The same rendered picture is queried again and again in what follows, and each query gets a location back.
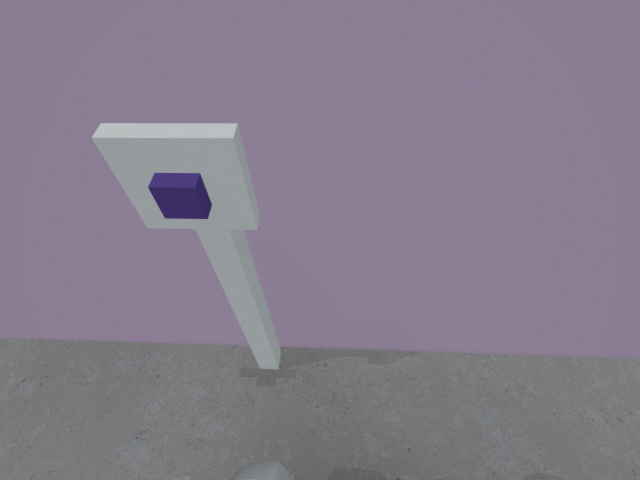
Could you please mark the button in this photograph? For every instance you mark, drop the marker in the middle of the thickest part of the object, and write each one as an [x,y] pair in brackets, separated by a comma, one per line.
[180,195]

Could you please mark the robot left thigh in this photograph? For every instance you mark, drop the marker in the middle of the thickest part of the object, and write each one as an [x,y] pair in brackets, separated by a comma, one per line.
[263,470]

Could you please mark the panel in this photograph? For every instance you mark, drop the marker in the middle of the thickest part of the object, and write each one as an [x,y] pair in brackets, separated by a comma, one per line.
[135,151]

